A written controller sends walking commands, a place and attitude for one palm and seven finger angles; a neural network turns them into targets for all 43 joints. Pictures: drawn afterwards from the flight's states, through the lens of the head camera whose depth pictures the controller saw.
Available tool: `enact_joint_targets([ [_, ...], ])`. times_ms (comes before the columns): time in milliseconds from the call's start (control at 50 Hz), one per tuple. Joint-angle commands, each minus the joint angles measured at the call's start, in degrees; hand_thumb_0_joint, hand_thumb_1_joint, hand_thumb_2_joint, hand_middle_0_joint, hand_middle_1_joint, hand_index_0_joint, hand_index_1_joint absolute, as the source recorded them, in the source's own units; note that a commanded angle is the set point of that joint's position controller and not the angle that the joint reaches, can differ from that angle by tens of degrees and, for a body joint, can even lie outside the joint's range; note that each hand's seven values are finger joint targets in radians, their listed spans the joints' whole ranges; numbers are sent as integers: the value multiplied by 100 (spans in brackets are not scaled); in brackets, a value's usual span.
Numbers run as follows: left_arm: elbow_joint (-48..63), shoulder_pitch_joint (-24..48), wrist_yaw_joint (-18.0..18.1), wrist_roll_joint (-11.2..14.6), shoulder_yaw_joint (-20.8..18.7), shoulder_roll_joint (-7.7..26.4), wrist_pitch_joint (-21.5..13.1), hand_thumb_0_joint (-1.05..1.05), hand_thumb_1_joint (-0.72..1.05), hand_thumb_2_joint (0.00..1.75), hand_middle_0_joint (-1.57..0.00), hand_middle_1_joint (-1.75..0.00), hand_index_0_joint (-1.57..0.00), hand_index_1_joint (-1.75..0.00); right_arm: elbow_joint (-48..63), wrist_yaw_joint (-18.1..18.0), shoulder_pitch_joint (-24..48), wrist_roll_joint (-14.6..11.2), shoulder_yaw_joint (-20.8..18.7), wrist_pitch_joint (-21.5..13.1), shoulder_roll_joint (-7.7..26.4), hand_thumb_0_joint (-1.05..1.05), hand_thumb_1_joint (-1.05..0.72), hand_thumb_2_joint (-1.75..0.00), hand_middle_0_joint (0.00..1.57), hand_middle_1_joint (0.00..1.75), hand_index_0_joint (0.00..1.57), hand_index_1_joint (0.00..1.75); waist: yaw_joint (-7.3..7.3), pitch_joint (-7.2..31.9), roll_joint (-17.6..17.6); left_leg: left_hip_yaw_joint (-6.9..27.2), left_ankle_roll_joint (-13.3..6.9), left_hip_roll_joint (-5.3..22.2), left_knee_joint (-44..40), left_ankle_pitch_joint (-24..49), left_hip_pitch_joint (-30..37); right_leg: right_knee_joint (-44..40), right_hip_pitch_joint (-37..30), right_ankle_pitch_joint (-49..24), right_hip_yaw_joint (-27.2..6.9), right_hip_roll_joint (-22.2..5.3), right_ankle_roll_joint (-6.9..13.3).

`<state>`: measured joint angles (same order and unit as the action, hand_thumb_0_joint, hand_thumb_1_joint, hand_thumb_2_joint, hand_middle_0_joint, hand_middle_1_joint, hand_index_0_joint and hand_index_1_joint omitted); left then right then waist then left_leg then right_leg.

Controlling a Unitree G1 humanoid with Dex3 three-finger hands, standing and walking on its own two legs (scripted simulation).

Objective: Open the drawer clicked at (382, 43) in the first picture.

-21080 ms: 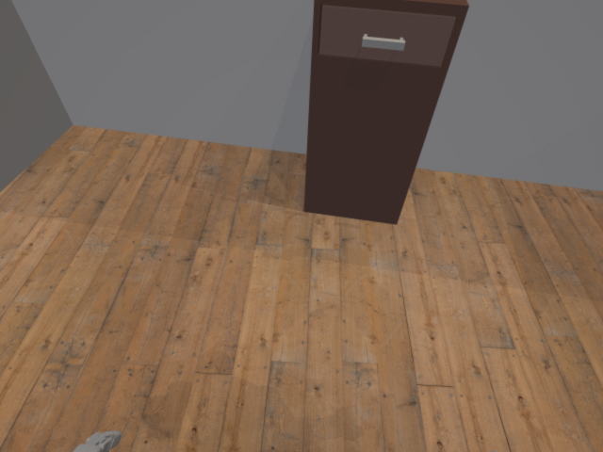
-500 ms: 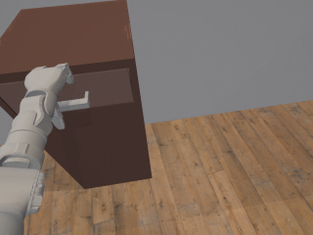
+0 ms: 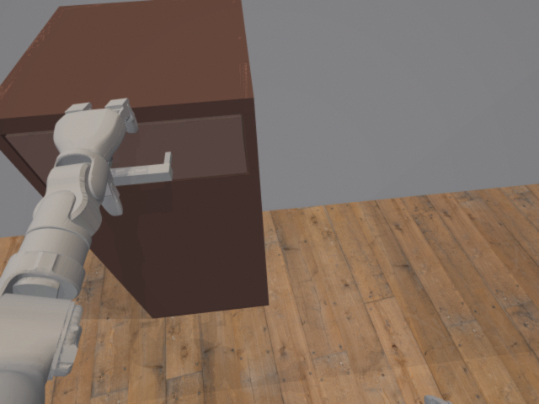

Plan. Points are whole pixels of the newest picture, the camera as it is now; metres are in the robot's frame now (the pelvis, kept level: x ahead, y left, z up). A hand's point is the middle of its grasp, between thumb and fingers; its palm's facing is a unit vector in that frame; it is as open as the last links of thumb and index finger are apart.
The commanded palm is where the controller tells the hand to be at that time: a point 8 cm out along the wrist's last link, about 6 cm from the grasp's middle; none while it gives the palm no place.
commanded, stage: lower the fingers behind the handle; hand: left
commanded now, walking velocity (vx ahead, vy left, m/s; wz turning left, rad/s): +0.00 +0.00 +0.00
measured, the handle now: (136, 167) +0.50 +0.25 +0.06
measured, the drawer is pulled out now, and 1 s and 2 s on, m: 0.00 0.00 0.00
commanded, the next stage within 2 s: lift the fingers back up to retry in 1.68 s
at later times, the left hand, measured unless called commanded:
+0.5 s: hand (109, 182) +0.44 +0.27 +0.08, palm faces +0.01 -0.02 -1.00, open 13.9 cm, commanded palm +0.43 +0.26 +0.14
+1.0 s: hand (117, 185) +0.45 +0.26 +0.07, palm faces +0.00 -0.01 -1.00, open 13.9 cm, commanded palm +0.43 +0.26 +0.11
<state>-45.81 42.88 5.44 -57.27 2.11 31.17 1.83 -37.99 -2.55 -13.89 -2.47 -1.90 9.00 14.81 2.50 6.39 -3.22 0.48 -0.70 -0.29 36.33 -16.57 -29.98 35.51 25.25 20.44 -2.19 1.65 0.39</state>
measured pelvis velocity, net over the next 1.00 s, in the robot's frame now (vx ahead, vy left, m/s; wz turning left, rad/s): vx -0.01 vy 0.00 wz -0.01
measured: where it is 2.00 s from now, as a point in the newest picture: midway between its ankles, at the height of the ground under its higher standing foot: outside the picture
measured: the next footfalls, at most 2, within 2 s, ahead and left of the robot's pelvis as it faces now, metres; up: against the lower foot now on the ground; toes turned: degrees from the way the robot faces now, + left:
none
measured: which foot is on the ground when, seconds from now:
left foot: down 0.00-1.00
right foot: down 0.00-1.00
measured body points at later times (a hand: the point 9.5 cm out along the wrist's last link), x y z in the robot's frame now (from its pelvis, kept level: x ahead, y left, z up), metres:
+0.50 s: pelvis -0.01 +0.00 -0.01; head +0.05 +0.00 +0.44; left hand +0.44 +0.27 +0.14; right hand +0.06 -0.27 -0.14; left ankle +0.01 +0.11 -0.72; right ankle -0.04 -0.12 -0.72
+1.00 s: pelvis -0.01 +0.00 -0.01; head +0.06 +0.00 +0.43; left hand +0.45 +0.26 +0.12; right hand +0.04 -0.27 -0.14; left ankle +0.01 +0.11 -0.72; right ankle -0.04 -0.12 -0.72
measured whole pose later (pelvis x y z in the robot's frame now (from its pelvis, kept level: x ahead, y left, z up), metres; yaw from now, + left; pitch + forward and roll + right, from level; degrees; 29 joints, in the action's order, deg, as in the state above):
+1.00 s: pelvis -0.01 +0.00 -0.01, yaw +0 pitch +14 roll -1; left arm -52.6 42.4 11.4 -60.2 0.5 31.9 -2.9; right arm -38.7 -2.7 -19.0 -1.7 -2.9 8.5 14.8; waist 3.8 7.5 -2.3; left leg 0.6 -0.8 0.4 41.7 -18.1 -37.9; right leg 40.2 32.9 21.6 -2.0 2.4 0.2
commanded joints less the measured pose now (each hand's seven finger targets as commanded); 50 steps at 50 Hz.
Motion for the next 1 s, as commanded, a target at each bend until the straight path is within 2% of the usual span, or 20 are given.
enact_joint_targets([
  [0, 946, 1529, -235, 0, -661, 1797, 213, 0, -50, 30, -30, -120, -30, -120, 712, -87, -131, 19, -262, -59, 912, 0, -90, -90, 20, 30, 20, 30, -217, 2081, 467, -239, -232, -102, -233, 2431, 1421, -380, -1037, -2660, 292, 70, 147],
  [20, 814, 1350, -317, 28, -669, 1793, 193, 0, -50, 30, -30, -120, -30, -120, 755, -112, -77, -3, -233, -37, 902, 0, -90, -90, 20, 30, 20, 30, -210, 1767, 634, -260, -239, -103, -284, 2210, 1276, -416, -985, -2584, 298, 56, 117],
  [60, 908, 1696, -456, 95, -388, 1486, 30, 0, -50, 30, -30, -120, -30, -120, 767, -160, -76, -30, -222, -51, 889, 0, -90, -90, 20, 30, 20, 30, -48, 1333, 799, -219, -247, -83, -363, 1772, 1221, -518, -644, -2147, 333, 48, 92],
  [120, 1306, 2072, -454, 80, -491, 1623, -405, 0, -50, 30, -30, -120, -30, -120, 751, -215, -154, 0, -258, -105, 860, 0, -90, -90, 20, 30, 20, 30, -26, 1428, 450, -162, -264, -112, -316, 1647, 1399, -525, -452, -1853, 264, 56, 122],
  [160, 1432, 2457, -330, -1, -477, 1631, -673, 0, -50, 30, -30, -120, -30, -120, 666, -247, -251, 31, -294, -150, 819, 0, -90, -90, 20, 30, 20, 30, 82, 1458, 181, -96, -258, -120, -220, 1583, 1494, -475, -151, -1658, 254, 74, 143],
  [240, 1746, 2664, 85, -27, -676, 1742, -1016, 0, -50, 30, -30, -120, -30, -120, 536, -226, -425, 86, -369, -242, 774, 0, -90, -90, 20, 30, 20, 30, 61, 1939, -417, -1, -198, -122, -1, 1879, 1779, -266, 130, -1617, 289, 129, 208],
  [260, 1773, 2765, 184, 3, -499, 1502, -1015, 0, -50, 30, -30, -120, -30, -120, 501, -205, -458, 100, -387, -263, 750, 0, -90, -90, 20, 30, 20, 30, 115, 2031, -432, -7, -193, -120, 52, 1884, 1847, -243, 226, -1601, 301, 130, 191],
  [280, 1686, 2710, 302, -9, -658, 1627, -993, 0, -50, 30, -30, -120, -30, -120, 445, -187, -497, 99, -406, -279, 761, 0, -90, -90, 20, 30, 20, 30, 83, 2049, -432, 25, -163, -103, 78, 1937, 1814, -191, 282, -1596, 333, 145, 210],
  [300, 1612, 2715, 383, 12, -542, 1483, -942, 0, -50, 30, -30, -120, -30, -120, 414, -160, -548, 124, -403, -289, 776, 0, -90, -90, 20, 30, 20, 30, 116, 2129, -388, 37, -159, -106, 102, 2021, 1803, -164, 283, -1618, 362, 159, 209],
  [360, 1043, 2498, 586, -35, -611, 1522, -595, 0, -50, 30, -30, -120, -30, -120, 329, -108, -566, 108, -403, -274, 825, 0, -90, -90, 20, 30, 20, 30, 98, 2014, -175, 7, -151, -91, 91, 1732, 1526, -142, 339, -1478, 388, 164, 196],
  [460, 494, 2694, 544, -169, -246, 1274, -84, 0, -50, 30, -30, -120, -30, -120, 315, -75, -627, 97, -383, -231, 880, 0, -90, -90, 20, 30, 20, 30, 199, 1957, -63, -42, -164, -70, 53, 1571, 1345, -169, 354, -1402, 397, 161, 186],
  [520, 454, 2610, 413, -185, -580, 1762, -142, 0, -50, 30, -30, -120, -30, -120, 367, -140, -686, 110, -359, -207, 915, 0, -90, -90, 20, 30, 20, 30, 126, 2227, 62, -101, -217, -86, 75, 1640, 1238, -182, -17, -1666, 298, 135, 165],
  [580, 574, 2487, 357, -175, -524, 1620, -365, 0, -50, 30, -30, -120, -30, -120, 426, -180, -693, 117, -360, -216, 862, 0, -90, -90, 20, 30, 20, 30, 120, 2130, -55, -125, -220, -75, 96, 1705, 1197, -145, 33, -1748, 299, 141, 165],
  [600, 643, 2513, 360, -200, -692, 1785, -475, 0, -50, 30, -30, -120, -30, -120, 408, -188, -718, 144, -368, -216, 870, 0, -90, -90, 20, 30, 20, 30, 84, 2203, -32, -112, -220, -61, 112, 1848, 1195, -118, -33, -1826, 293, 144, 178],
  [660, 302, 2056, 406, -177, -576, 1532, -508, 0, -50, 30, -30, -120, -30, -120, 416, -167, -765, 116, -376, -225, 856, 0, -90, -90, 20, 30, 20, 30, 100, 1792, 57, -139, -219, -59, 116, 1631, 982, -136, 186, -1667, 319, 168, 165],
  [680, 232, 1981, 420, -185, -641, 1610, -513, 0, -50, 30, -30, -120, -30, -120, 407, -159, -788, 113, -375, -226, 873, 0, -90, -90, 20, 30, 20, 30, 85, 1747, 157, -155, -222, -57, 107, 1563, 880, -140, 168, -1635, 309, 164, 159],
  [820, -33, 1805, 563, -257, -738, 1737, -472, 0, -50, 30, -30, -120, -30, -120, 368, -120, -913, 98, -395, -211, 902, 0, -90, -90, 20, 30, 20, 30, 93, 1784, 230, -210, -223, -71, 174, 1488, 649, -90, 164, -1670, 279, 154, 144],
  [860, -78, 1908, 599, -271, -528, 1527, -398, 0, -50, 30, -30, -120, -30, -120, 363, -107, -904, 86, -395, -206, 896, 0, -90, -90, 20, 30, 20, 30, 179, 1607, 188, -200, -217, -61, 169, 1305, 627, -109, 387, -1451, 303, 161, 143],
  [920, -113, 1875, 612, -282, -567, 1589, -347, 0, -50, 30, -30, -120, -30, -120, 368, -95, -945, 96, -397, -194, 897, 0, -90, -90, 20, 30, 20, 30, 138, 1889, 94, -242, -223, -72, 221, 1411, 678, -66, 253, -1587, 258, 149, 141],
  [980, -291, 1751, 574, -263, -412, 1372, -263, 0, -50, 30, -30, -120, -30, -120, 381, -93, -941, 90, -396, -175, 897, 0, -90, -90, 20, 30, 20, 30, 187, 1703, 273, -238, -214, -54, 241, 1376, 622, -61, 390, -1565, 296, 154, 134],
])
